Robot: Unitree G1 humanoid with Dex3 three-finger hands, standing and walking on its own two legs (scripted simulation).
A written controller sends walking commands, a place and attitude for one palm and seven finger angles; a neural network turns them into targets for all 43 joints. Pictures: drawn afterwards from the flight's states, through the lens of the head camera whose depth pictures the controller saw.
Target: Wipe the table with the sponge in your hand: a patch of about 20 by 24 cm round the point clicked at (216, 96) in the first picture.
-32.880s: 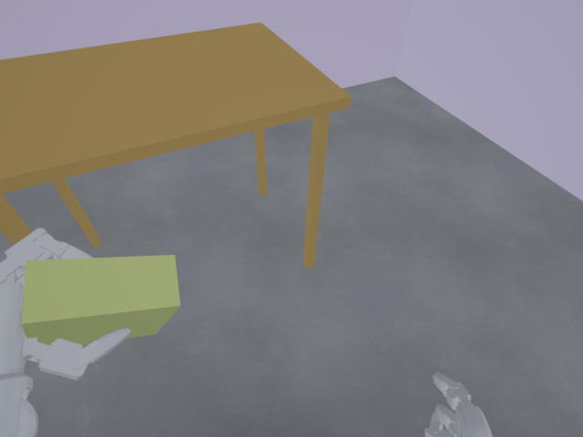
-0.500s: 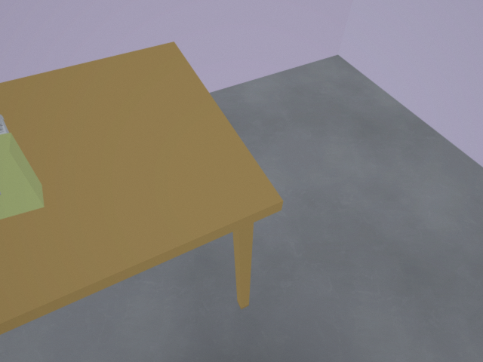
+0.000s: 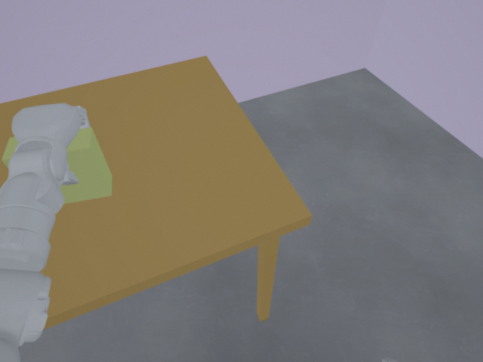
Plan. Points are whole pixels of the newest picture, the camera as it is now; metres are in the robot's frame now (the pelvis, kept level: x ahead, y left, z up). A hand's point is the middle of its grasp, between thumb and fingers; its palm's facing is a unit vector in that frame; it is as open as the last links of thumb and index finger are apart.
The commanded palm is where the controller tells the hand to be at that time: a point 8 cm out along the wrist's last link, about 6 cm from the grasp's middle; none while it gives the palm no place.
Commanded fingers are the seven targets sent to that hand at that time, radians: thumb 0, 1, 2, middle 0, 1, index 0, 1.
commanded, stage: slide across to the middle lane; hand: left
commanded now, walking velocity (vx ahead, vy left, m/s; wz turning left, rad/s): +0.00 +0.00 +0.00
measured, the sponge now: (69, 176) +0.40 +0.35 +0.07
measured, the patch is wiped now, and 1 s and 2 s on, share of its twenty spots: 0.40 0.50 0.55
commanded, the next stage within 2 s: wipe back along the middle lane in 0.12 s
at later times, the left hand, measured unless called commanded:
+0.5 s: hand (86, 153) +0.40 +0.30 +0.13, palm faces -0.05 +0.03 -1.00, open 9.9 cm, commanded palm +0.37 +0.29 +0.17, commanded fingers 0.00 0.10 1.30 -1.20 -1.60 -1.20 -1.60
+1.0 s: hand (88, 179) +0.35 +0.27 +0.13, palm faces +0.01 +0.01 -1.00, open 9.9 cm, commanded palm +0.32 +0.26 +0.15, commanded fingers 0.00 0.10 1.30 -1.20 -1.60 -1.20 -1.60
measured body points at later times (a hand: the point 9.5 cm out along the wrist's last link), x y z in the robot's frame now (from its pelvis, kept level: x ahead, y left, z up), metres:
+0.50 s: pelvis +0.01 -0.03 +0.00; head +0.03 -0.06 +0.45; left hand +0.40 +0.29 +0.18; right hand +0.12 -0.31 -0.13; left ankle +0.00 +0.07 -0.74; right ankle -0.04 -0.13 -0.74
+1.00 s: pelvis +0.01 -0.04 +0.00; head +0.00 -0.08 +0.45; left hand +0.35 +0.27 +0.18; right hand +0.20 -0.29 -0.11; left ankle +0.00 +0.07 -0.74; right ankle -0.04 -0.13 -0.74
